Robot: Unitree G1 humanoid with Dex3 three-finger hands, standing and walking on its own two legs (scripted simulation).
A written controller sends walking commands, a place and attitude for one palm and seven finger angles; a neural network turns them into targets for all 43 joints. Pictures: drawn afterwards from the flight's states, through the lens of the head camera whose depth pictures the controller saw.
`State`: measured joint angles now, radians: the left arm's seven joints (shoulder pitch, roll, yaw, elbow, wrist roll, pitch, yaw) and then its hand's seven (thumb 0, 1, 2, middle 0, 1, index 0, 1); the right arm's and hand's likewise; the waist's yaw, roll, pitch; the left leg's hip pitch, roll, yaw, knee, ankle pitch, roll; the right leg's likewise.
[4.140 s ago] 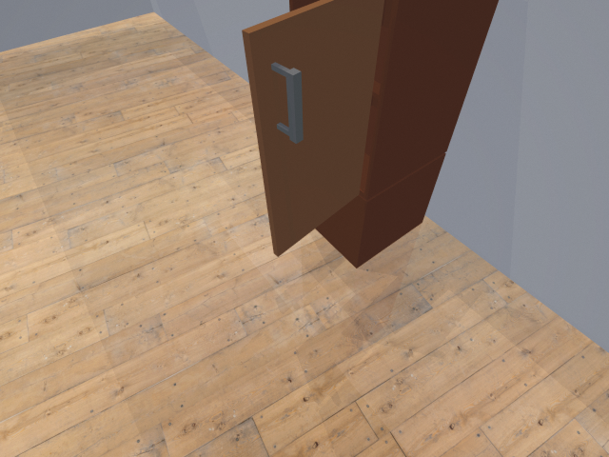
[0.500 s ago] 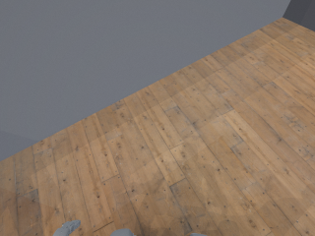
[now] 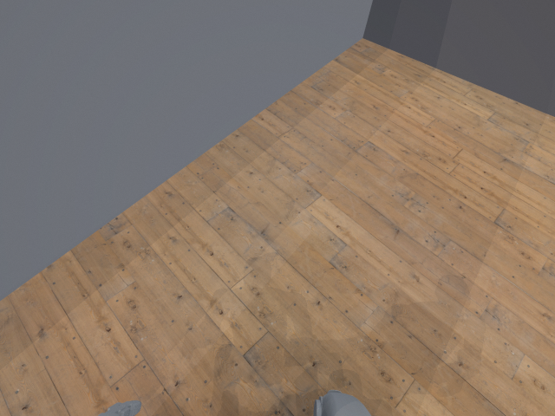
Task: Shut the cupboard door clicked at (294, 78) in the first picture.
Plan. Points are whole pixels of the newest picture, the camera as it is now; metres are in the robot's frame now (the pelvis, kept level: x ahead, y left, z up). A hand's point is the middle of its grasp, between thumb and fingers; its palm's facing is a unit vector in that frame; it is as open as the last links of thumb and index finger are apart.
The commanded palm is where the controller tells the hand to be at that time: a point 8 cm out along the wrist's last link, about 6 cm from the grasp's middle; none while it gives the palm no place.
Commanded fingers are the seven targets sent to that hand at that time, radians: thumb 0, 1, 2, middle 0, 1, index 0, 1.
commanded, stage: walk around to get in front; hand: left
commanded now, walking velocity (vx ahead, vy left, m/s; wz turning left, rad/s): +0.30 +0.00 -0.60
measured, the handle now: out of the picture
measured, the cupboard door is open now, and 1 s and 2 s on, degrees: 97 97 97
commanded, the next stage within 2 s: walk to a spot facing it in 0.94 s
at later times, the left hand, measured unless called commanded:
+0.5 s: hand (227, 346) +0.25 +0.10 -0.17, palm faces -0.22 -0.96 -0.19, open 7.3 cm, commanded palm none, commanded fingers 0.00 0.90 0.90 -0.20 -0.30 -0.20 -0.30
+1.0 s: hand (291, 206) +0.57 -0.01 -0.17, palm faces -0.48 -0.86 -0.18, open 7.4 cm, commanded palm none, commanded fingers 0.00 0.90 0.90 -0.20 -0.30 -0.20 -0.30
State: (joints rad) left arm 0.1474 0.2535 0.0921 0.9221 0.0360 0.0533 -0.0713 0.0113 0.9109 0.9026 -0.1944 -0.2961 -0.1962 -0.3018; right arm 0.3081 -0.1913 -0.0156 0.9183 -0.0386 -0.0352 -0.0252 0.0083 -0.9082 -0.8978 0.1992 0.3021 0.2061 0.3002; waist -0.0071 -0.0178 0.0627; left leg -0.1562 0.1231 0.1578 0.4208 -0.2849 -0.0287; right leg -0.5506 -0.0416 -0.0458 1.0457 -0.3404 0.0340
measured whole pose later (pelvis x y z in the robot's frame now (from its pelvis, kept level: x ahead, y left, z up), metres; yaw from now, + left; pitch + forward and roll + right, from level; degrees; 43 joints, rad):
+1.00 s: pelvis +0.39 -0.13 -0.01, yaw -27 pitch +1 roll +0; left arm 0.11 0.21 0.07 0.98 0.04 0.01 -0.06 0.01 0.91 0.90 -0.19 -0.30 -0.19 -0.30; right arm 0.40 -0.20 -0.04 1.06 -0.04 -0.06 -0.02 0.01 -0.93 -0.90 0.20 0.30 0.20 0.30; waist -0.04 -0.01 0.08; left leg 0.00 0.09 0.25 0.35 -0.34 -0.03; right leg -0.57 -0.08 -0.10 0.75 -0.18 -0.01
